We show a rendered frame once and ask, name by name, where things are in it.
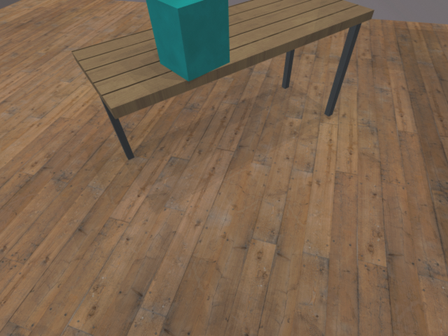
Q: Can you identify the table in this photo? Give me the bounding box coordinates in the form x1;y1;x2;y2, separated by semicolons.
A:
72;0;374;160

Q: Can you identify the carton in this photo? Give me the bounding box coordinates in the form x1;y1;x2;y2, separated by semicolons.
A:
146;0;230;81

